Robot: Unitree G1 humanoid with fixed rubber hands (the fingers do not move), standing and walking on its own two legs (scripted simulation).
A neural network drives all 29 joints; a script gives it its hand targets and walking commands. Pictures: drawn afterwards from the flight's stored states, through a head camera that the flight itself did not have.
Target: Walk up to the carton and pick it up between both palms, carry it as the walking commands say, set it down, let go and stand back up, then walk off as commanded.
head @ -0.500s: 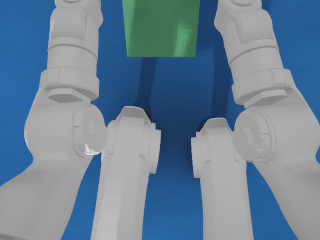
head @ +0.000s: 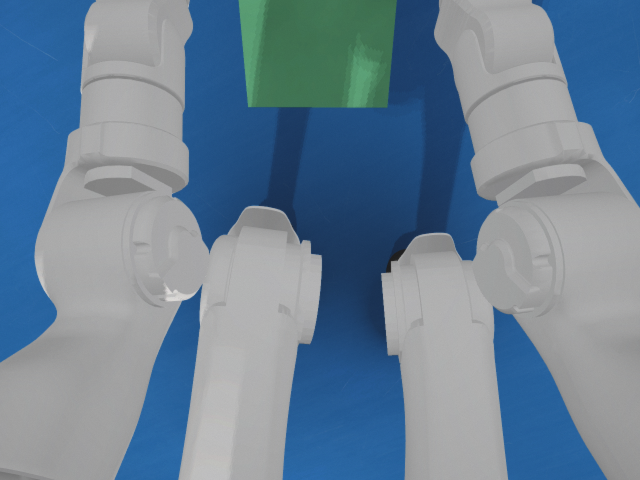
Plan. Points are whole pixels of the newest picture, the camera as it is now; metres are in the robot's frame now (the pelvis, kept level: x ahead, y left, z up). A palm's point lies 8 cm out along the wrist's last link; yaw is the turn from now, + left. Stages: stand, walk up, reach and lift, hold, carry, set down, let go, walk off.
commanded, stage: set down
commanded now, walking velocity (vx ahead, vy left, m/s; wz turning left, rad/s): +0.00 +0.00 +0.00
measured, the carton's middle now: out of the picture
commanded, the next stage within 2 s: none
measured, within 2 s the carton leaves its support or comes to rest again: rests again in 1.02 s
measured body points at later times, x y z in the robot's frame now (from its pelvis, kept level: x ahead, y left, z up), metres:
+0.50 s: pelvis +0.01 +0.00 +0.00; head +0.39 +0.05 +0.21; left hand +0.54 +0.23 -0.20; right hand +0.57 -0.02 -0.21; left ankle +0.11 +0.13 -0.35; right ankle +0.09 -0.12 -0.35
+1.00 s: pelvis +0.01 +0.00 -0.01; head +0.40 +0.05 +0.20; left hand +0.53 +0.23 -0.23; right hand +0.56 -0.02 -0.23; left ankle +0.11 +0.13 -0.35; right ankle +0.09 -0.12 -0.35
